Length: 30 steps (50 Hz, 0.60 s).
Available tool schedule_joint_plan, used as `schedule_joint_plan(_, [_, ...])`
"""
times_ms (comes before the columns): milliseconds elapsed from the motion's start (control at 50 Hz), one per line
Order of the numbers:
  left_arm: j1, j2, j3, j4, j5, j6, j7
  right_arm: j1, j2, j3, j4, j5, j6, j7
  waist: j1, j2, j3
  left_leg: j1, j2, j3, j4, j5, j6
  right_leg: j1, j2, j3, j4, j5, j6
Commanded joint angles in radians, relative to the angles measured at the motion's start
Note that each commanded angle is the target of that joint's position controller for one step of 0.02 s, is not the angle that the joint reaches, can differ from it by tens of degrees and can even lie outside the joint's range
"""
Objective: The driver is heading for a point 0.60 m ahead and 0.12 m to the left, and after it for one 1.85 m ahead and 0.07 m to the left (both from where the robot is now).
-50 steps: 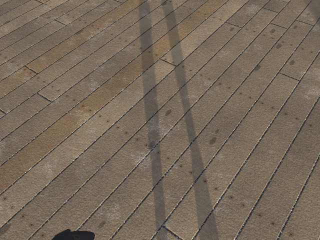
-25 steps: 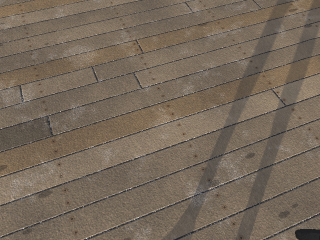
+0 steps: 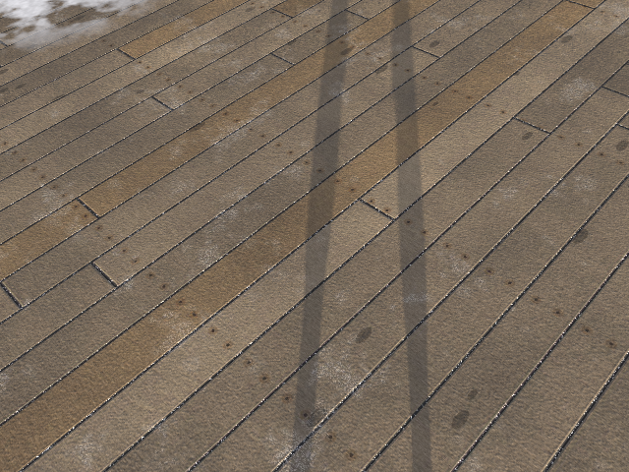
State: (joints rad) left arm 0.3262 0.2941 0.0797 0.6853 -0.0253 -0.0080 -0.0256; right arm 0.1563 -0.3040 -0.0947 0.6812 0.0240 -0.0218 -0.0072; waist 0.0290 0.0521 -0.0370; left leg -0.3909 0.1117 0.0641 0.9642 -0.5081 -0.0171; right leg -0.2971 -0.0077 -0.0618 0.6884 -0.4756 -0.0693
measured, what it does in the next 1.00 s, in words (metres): walks ahead: left foot, then right foot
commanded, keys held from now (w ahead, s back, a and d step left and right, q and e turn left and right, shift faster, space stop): w+e+shift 0.02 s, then w+q+shift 0.52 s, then q+shift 0.10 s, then e+shift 0.36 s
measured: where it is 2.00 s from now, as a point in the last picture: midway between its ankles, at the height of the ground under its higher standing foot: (317, 353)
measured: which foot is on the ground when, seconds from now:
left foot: up 0.00-0.38, down 0.40-0.80, up 0.82-1.00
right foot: down 0.00-0.42, up 0.44-0.80, down 0.82-1.00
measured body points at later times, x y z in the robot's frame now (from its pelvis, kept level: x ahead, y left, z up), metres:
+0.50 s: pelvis +0.34 +0.00 -0.01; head +0.37 +0.00 +0.44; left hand +0.41 +0.27 -0.13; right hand +0.45 -0.28 -0.13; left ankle +0.40 +0.03 -0.72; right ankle +0.14 -0.13 -0.59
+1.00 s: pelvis +0.71 +0.03 +0.01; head +0.76 +0.05 +0.46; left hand +0.77 +0.31 -0.10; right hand +0.93 -0.19 -0.09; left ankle +0.63 +0.16 -0.61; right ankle +0.84 +0.00 -0.72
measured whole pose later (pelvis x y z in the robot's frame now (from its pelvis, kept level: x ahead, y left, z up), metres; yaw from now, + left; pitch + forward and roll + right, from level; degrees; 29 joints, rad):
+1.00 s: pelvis +0.71 +0.03 +0.01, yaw +12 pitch +1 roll -1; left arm 0.23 0.28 0.04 0.69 0.00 -0.06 -0.02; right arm 0.16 -0.27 -0.02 0.68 -0.03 -0.04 -0.03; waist 0.02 -0.01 0.09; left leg -0.53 -0.06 -0.15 1.32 -0.41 -0.05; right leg -0.39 0.18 0.10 0.39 0.00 -0.09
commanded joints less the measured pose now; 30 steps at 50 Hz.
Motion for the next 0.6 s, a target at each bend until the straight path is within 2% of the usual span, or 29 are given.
schedule_joint_plan(20, [0.179,0.168,0.036,-0.036,0.018,-0.073,0.0,-0.321,-0.063,0.006,-0.216,0.032,-0.117,0.034,0.096,-0.202,0.141,-0.773,-0.063,-0.175,0.308,0.06,0.045,0.446,-0.369,0.855,-0.547,-0.277,-0.304])
schedule_joint_plan(40, [0.116,0.197,0.046,-0.027,0.067,-0.033,0.013,-0.206,-0.077,0.015,-0.133,-0.119,-0.077,0.049,0.045,-0.133,0.125,-0.657,-0.009,-0.108,0.229,0.201,0.025,0.353,-0.297,0.63,-0.534,-0.207,-0.218])
schedule_joint_plan(60, [0.083,0.158,0.028,-0.033,0.057,-0.029,0.022,-0.142,-0.072,0.011,-0.104,-0.133,-0.055,0.062,0.017,-0.152,0.132,-0.538,-0.009,-0.076,0.155,0.277,0.007,0.276,-0.218,0.505,-0.555,-0.102,-0.167])
schedule_joint_plan(80, [0.068,0.122,0.013,-0.028,0.052,-0.037,0.021,-0.11,-0.071,0.013,-0.08,-0.119,-0.033,0.071,0.008,-0.175,0.125,-0.455,-0.019,-0.043,0.133,0.336,-0.009,0.231,-0.165,0.406,-0.582,-0.012,-0.141])
schedule_joint_plan(100, [0.084,0.108,0.005,-0.013,0.045,-0.049,0.015,-0.099,-0.07,0.014,-0.066,-0.1,-0.012,0.077,0.007,-0.174,0.124,-0.432,-0.023,-0.025,0.121,0.367,-0.013,0.235,-0.145,0.347,-0.593,0.063,-0.13])
schedule_joint_plan(120, [0.11,0.103,0.003,0.004,0.041,-0.06,0.007,-0.104,-0.066,0.018,-0.058,-0.081,0.003,0.079,0.012,-0.158,0.128,-0.437,-0.021,-0.011,0.094,0.392,-0.009,0.256,-0.138,0.3,-0.6,0.13,-0.123])
schedule_joint_plan(140, [0.136,0.107,0.004,0.02,0.037,-0.066,0.003,-0.126,-0.064,0.022,-0.06,-0.068,0.008,0.078,0.023,-0.142,0.132,-0.453,-0.023,0.0,0.051,0.416,-0.001,0.291,-0.135,0.258,-0.604,0.187,-0.115])
schedule_joint_plan(180, [0.169,0.11,0.003,0.042,0.041,-0.074,0.001,-0.182,-0.051,0.032,-0.068,-0.059,0.007,0.079,0.044,-0.128,0.147,-0.458,-0.041,0.011,-0.052,0.46,0.02,0.331,-0.138,0.183,-0.622,0.267,-0.099])
schedule_joint_plan(220, [0.185,0.113,0.0,0.061,0.051,-0.084,0.007,-0.234,-0.042,0.04,-0.084,-0.051,0.004,0.087,0.06,-0.138,0.183,-0.444,-0.064,0.003,-0.146,0.491,0.049,0.344,-0.173,0.12,-0.671,0.323,-0.091])
schedule_joint_plan(260, [0.17,0.112,-0.006,0.081,0.055,-0.093,0.018,-0.251,-0.04,0.045,-0.096,-0.05,0.001,0.094,0.049,-0.129,0.215,-0.411,-0.084,0.004,-0.225,0.513,0.09,0.367,-0.204,0.053,-0.711,0.434,-0.076])
schedule_joint_plan(280, [0.152,0.113,-0.009,0.091,0.055,-0.094,0.022,-0.24,-0.038,0.048,-0.095,-0.052,0.0,0.094,0.034,-0.122,0.214,-0.374,-0.095,0.028,-0.26,0.512,0.114,0.384,-0.206,0.012,-0.707,0.551,-0.065])
schedule_joint_plan(300, [0.125,0.117,-0.012,0.098,0.056,-0.097,0.026,-0.211,-0.035,0.051,-0.089,-0.051,0.0,0.09,0.01,-0.119,0.192,-0.291,-0.121,0.064,-0.295,0.501,0.142,0.391,-0.198,-0.038,-0.669,0.784,-0.046])
schedule_joint_plan(320, [0.128,0.13,-0.011,0.106,0.06,-0.098,0.033,-0.175,-0.04,0.051,-0.078,-0.049,0.002,0.082,-0.006,-0.137,0.14,-0.203,-0.164,0.105,-0.289,0.474,0.164,0.422,-0.204,-0.064,-0.598,1.113,-0.029])
schedule_joint_plan(340, [0.13,0.151,-0.007,0.113,0.071,-0.093,0.043,-0.11,-0.057,0.046,-0.061,-0.047,0.004,0.074,-0.038,-0.172,0.08,-0.135,-0.207,0.129,-0.269,0.417,0.182,0.475,-0.214,-0.085,-0.483,1.409,-0.011])
schedule_joint_plan(360, [0.114,0.178,0.0,0.112,0.085,-0.079,0.052,0.014,-0.083,0.037,-0.029,-0.043,0.004,0.068,-0.101,-0.202,0.004,-0.038,-0.245,0.136,-0.25,0.345,0.202,0.508,-0.222,-0.098,-0.303,1.608,-0.002])
schedule_joint_plan(380, [0.08,0.203,0.009,0.104,0.094,-0.062,0.06,0.209,-0.118,0.02,0.03,-0.037,0.002,0.061,-0.185,-0.214,-0.084,0.122,-0.281,0.127,-0.24,0.253,0.22,0.483,-0.224,-0.101,-0.05,1.683,-0.002])
schedule_joint_plan(400, [0.032,0.222,0.013,0.088,0.083,-0.056,0.062,0.398,-0.16,-0.002,0.082,-0.048,-0.004,0.05,-0.289,-0.16,-0.139,0.371,-0.269,0.046,-0.329,0.208,0.249,0.304,-0.195,-0.113,0.283,1.547,0.0])
schedule_joint_plan(420, [0.017,0.101,-0.02,0.049,0.07,-0.072,0.044,0.443,-0.251,-0.035,0.101,-0.055,0.005,0.033,-0.247,0.041,-0.148,0.584,-0.065,-0.324,-0.396,-0.09,0.339,-0.062,-0.048,-0.086,0.688,0.783,0.025])
schedule_joint_plan(440, [0.002,0.038,-0.04,-0.013,0.064,-0.097,0.017,0.328,-0.27,-0.037,0.077,-0.041,0.011,0.037,-0.133,0.218,-0.153,0.669,0.102,-0.941,-0.652,-0.24,0.474,-0.427,0.141,0.078,0.91,0.062,0.051])
schedule_joint_plan(460, [-0.086,0.087,-0.044,-0.044,0.07,-0.115,0.017,0.277,-0.247,-0.039,0.067,-0.033,0.006,0.039,-0.146,0.081,-0.069,0.618,0.108,-0.977,-0.732,-0.18,0.45,-0.516,0.071,0.195,0.911,0.134,0.029])
schedule_joint_plan(480, [-0.108,0.107,-0.048,-0.05,0.069,-0.13,0.014,0.288,-0.204,-0.033,0.083,-0.031,-0.001,0.033,-0.12,-0.042,-0.021,0.511,0.099,-0.864,-0.748,-0.102,0.417,-0.481,0.013,0.204,0.82,0.193,0.022])
schedule_joint_plan(500, [-0.117,0.097,-0.055,-0.049,0.074,-0.131,0.016,0.271,-0.163,-0.024,0.093,-0.037,-0.008,0.027,-0.075,-0.12,0.04,0.379,0.06,-0.758,-0.76,0.001,0.379,-0.425,-0.028,0.188,0.709,0.207,0.025])
schedule_joint_plan(520, [-0.127,0.087,-0.06,-0.055,0.092,-0.115,0.018,0.24,-0.131,-0.009,0.101,-0.038,-0.016,0.022,-0.031,-0.137,0.084,0.265,0.003,-0.653,-0.767,0.088,0.348,-0.374,-0.052,0.18,0.651,0.191,0.042])
schedule_joint_plan(540, [-0.106,0.078,-0.067,-0.058,0.104,-0.092,0.016,0.224,-0.122,-0.001,0.097,-0.037,-0.027,0.018,0.0,-0.102,0.097,0.195,-0.028,-0.596,-0.774,0.133,0.352,-0.347,-0.07,0.172,0.6,0.172,0.063])
schedule_joint_plan(580, [-0.14,0.073,-0.075,-0.077,0.104,-0.062,0.018,0.227,-0.137,0.001,0.093,-0.022,-0.049,0.017,0.014,-0.102,0.156,0.085,-0.059,-0.508,-0.776,0.497,0.352,-0.332,-0.085,0.121,0.488,0.158,0.106])
schedule_joint_plan(600, [-0.194,0.064,-0.081,-0.104,0.099,-0.06,0.015,0.231,-0.154,-0.002,0.093,-0.021,-0.054,0.016,0.01,-0.108,0.172,0.038,-0.084,-0.457,-0.774,0.697,0.34,-0.307,-0.077,0.083,0.399,0.197,0.123])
